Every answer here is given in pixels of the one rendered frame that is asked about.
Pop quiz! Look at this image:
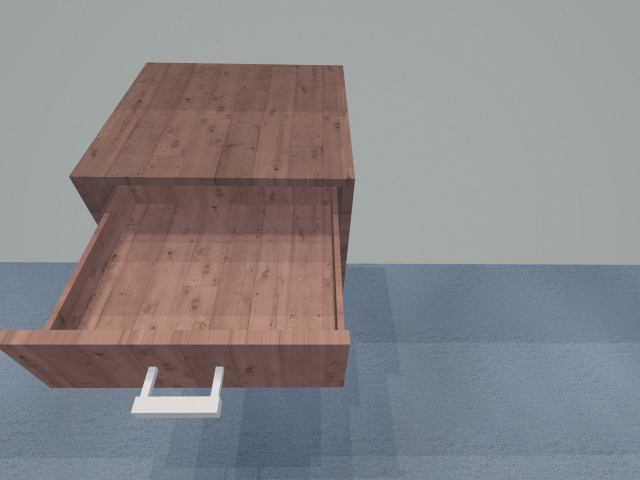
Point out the drawer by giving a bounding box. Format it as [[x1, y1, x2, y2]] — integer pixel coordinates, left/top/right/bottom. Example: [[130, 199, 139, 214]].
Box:
[[0, 185, 350, 388]]

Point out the cabinet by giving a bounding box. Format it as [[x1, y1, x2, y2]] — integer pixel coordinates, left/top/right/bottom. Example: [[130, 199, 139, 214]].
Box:
[[69, 62, 355, 294]]

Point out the handle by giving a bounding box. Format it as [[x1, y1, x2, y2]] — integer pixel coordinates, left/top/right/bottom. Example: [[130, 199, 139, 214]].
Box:
[[131, 367, 224, 418]]

